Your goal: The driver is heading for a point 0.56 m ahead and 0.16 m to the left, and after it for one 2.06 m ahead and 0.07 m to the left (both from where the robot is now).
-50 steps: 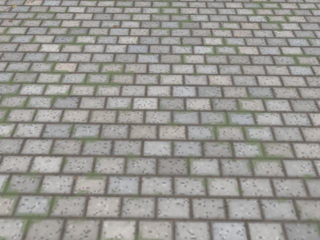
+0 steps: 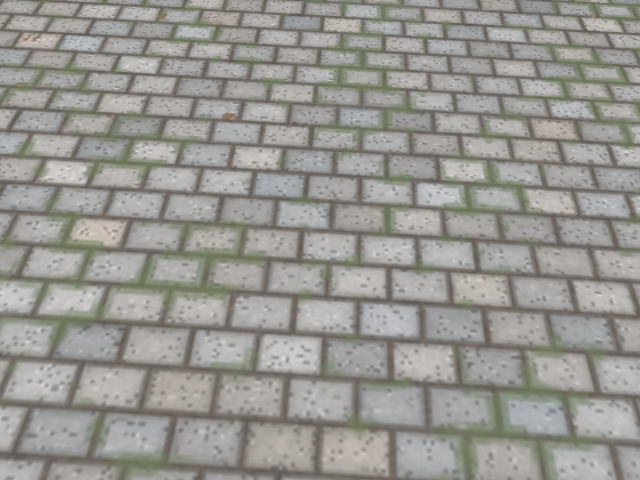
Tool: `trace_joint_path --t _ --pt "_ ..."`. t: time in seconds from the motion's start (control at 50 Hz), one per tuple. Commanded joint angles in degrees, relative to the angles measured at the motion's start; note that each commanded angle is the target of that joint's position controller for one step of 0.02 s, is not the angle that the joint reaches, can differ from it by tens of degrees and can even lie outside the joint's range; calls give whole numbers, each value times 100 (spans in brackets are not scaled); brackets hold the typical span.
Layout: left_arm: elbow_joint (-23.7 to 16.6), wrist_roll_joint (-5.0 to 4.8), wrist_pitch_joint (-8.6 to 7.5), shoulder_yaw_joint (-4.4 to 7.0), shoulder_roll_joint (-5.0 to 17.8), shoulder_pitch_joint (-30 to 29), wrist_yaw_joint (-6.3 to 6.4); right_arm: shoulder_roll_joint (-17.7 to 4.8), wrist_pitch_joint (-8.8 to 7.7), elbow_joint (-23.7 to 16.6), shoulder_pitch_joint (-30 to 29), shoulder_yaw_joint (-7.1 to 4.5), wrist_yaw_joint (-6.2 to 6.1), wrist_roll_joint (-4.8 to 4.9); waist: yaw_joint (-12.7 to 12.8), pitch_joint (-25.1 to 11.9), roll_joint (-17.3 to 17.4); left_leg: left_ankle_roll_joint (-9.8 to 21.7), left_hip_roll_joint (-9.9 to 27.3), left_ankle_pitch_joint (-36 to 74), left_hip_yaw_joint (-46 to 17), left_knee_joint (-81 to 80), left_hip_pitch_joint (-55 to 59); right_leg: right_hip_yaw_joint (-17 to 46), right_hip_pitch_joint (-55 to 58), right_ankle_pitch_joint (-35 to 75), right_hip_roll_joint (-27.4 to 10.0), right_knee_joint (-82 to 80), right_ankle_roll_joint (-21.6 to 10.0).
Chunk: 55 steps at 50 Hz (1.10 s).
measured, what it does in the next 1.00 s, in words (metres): walks ahead, turning left: right foot, then left foot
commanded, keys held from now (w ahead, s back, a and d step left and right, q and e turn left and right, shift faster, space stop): w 0.30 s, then w+q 0.22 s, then q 0.48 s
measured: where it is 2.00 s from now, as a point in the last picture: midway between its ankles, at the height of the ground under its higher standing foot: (345, 465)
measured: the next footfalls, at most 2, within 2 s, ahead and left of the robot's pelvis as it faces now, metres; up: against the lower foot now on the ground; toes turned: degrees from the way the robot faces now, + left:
right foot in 0.42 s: +0.41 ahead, -0.16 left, +0.00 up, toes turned -1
left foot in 0.90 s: +0.54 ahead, +0.10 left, +0.00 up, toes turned +20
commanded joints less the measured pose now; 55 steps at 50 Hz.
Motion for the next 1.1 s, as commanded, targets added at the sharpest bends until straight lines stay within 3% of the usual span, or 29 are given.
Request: trace_joint_path --t 0.02,0.08,0.12,0.2,0.28,0.34,0.38,0.4,0.42,0.44,0.46,0.48,0.5,0.52,0.56,0.62,0.72,0.8,0.86,0.88,0.9,0.92,0.94,0.96,0.98,1.0,1.02,1.06,1.1 --pt "-288 45 60 131 294 259 60 -470 -98 -140 136 -72 18 -42 126 -318 623 988 1500 558 -1662 -1682 793 244 -813 475 -553 -225 -13" --pt "-472 95 131 165 323 -200 89 -733 -112 9 426 -134 -79 -33 108 -62 469 1059 1488 990 -1322 -1908 795 197 -1299 1126 -609 -956 139" --pt "-605 121 120 170 302 -624 73 -759 -73 83 620 -133 -147 -12 4 7 440 972 1431 1124 -1143 -1942 994 167 -1560 1746 -593 -1618 203" --pt "-811 83 73 112 171 -1412 -8 -812 -27 216 968 -125 -206 48 -245 154 485 768 1260 1012 -776 -1976 1197 -48 -1358 2629 -370 -2922 206" --pt "-1037 28 34 62 180 -2057 -126 -858 55 430 1371 -147 -218 84 -463 358 487 765 1495 955 -792 -1755 1887 -116 -1494 2425 -234 -3561 156" --pt "-1195 17 -41 77 290 -2209 -222 -906 140 520 1448 -187 -249 118 -370 388 553 690 1722 1353 -1000 -1345 2278 -76 -1304 1845 -138 -3903 -5" --pt "-1066 26 -97 184 528 -1592 -223 -1017 186 465 1219 -223 -258 134 40 47 696 573 1651 2465 -1034 -721 2198 -247 -222 1560 130 -4121 -137" --pt "-793 44 -114 326 784 -703 -182 -927 202 408 1087 -186 -252 119 466 -490 617 430 1338 3034 -853 212 1885 -329 1049 1666 243 -4189 -280" --pt "-566 143 -127 458 1219 437 -115 -705 187 242 1003 -89 -240 43 876 -1388 199 209 951 1979 -588 1875 731 535 2927 1802 -626 -3943 -635" --pt "-421 177 -78 557 1653 934 -114 86 81 224 1770 125 -207 71 609 -2273 -1291 -199 -30 -1323 -315 4013 -1586 3031 5049 944 -2104 -4404 -1441" --pt "-454 165 -69 401 1080 938 -106 -412 -19 318 1600 9 -196 195 751 -2393 -1080 -148 94 -2417 -1177 4844 -2110 3763 4885 433 -2151 -4917 -1387" --pt "-526 147 -81 303 795 445 -84 -808 -51 145 1095 -115 -204 317 670 -1506 -809 -75 384 -2027 -1150 5062 -2473 2854 4136 500 -1975 -5026 -1083" --pt "-609 147 -89 239 625 -40 -81 -785 -36 71 793 -126 -241 306 492 -1011 -437 -64 682 -1513 -996 4893 -2320 2121 3273 847 -1773 -5204 -923" --pt "-612 165 -102 196 455 -363 -102 -706 11 53 643 -163 -274 230 334 -619 -251 -63 849 -1169 -962 4591 -2087 1580 2542 1098 -1562 -5457 -821" --pt "-586 257 -137 157 296 -704 -115 -444 199 103 901 -205 -295 212 -14 -287 -405 -111 956 -933 -959 4287 -1417 685 1683 2417 -1299 -5680 -730" --pt "-505 287 -145 226 536 -780 -17 -284 400 -82 850 -234 -322 151 -236 -107 -318 -268 881 -658 -812 3851 -1468 -198 1335 4233 -1278 -5653 -821" --pt "-511 224 50 297 822 -846 228 -206 446 -516 50 -187 -148 60 -57 -168 -292 -362 773 713 -341 2011 -1126 -1085 1396 4162 -1110 -5585 -750" --pt "-461 58 217 358 988 -760 283 -419 523 -854 -345 -251 2 35 42 -264 -321 -230 667 442 -217 1351 -1070 -1104 2070 3989 -1373 -5123 -653" --pt "-542 -63 338 411 1074 -974 314 -627 532 -940 -46 -356 71 34 -211 -387 -331 61 361 -38 59 763 -585 -1160 2289 4447 -1376 -4119 -388" --pt "-542 -64 375 388 972 -912 308 -821 495 -826 440 -462 41 21 -423 -641 -72 241 107 488 132 246 172 -1305 2136 4334 -1083 -3217 -165" --pt "-583 103 380 341 845 -607 268 -1440 472 -825 795 -658 -81 0 -479 -948 907 576 695 3060 -916 19 1272 -1447 1232 2837 -604 -1761 285" --pt "-754 405 355 194 375 -314 179 -1899 505 -950 708 -699 -181 -45 30 -1347 2050 1605 1980 5353 -2913 345 2675 -1183 -724 -2058 383 189 696" --pt "-781 235 310 188 540 -365 94 -1610 459 -1098 783 -579 -101 -112 -222 -2305 1428 2074 2354 3775 -3847 -172 2853 133 -1082 -2232 516 934 595" --pt "-883 23 316 234 716 -836 76 -1387 409 -1224 462 -523 -67 -79 -259 -1837 888 1816 2109 2786 -3410 -410 2449 294 -1400 -1721 344 976 470" --pt "-887 35 356 244 717 -1008 128 -1205 400 -1265 93 -476 -98 44 -130 -1312 491 1454 1827 1895 -2951 -534 1884 289 -1497 -1201 159 622 433" --pt "-847 141 416 279 789 -1088 209 -1040 433 -1324 -158 -422 -145 93 -34 -1020 321 1213 1626 1281 -2690 -669 1320 313 -1341 -845 15 226 436" --pt "-886 183 475 313 849 -1099 252 -1002 469 -1367 -303 -407 -194 66 89 -902 481 1116 1462 920 -2549 -783 833 333 -1014 -612 -12 -76 429" --pt "-890 192 527 312 759 -1014 273 -1038 493 -1442 -313 -413 -265 -37 158 -916 720 1043 1240 940 -2393 -863 525 274 -682 -324 137 -455 449" --pt "-899 185 529 277 635 -1030 301 -1129 494 -1465 -185 -447 -325 -9 113 -960 725 1017 1162 927 -2379 -842 572 296 -662 -206 232 -994 523"
Velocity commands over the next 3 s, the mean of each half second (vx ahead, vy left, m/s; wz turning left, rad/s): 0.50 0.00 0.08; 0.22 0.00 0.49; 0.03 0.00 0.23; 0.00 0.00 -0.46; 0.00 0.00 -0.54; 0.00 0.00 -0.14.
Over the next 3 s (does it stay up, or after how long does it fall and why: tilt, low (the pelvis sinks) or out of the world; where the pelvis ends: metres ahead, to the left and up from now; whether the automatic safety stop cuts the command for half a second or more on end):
stays up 0.53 -0.10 0.00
